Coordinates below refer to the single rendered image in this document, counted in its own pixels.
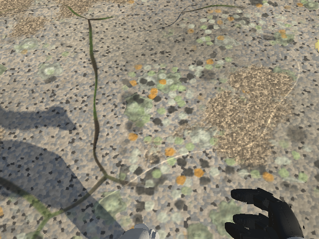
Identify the right robot hand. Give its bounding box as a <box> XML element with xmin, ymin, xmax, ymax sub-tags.
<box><xmin>224</xmin><ymin>187</ymin><xmax>305</xmax><ymax>239</ymax></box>

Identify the robot left shin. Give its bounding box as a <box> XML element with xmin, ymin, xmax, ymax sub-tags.
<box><xmin>134</xmin><ymin>223</ymin><xmax>150</xmax><ymax>231</ymax></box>

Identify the left robot thigh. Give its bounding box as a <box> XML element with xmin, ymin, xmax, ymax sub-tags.
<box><xmin>120</xmin><ymin>227</ymin><xmax>160</xmax><ymax>239</ymax></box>

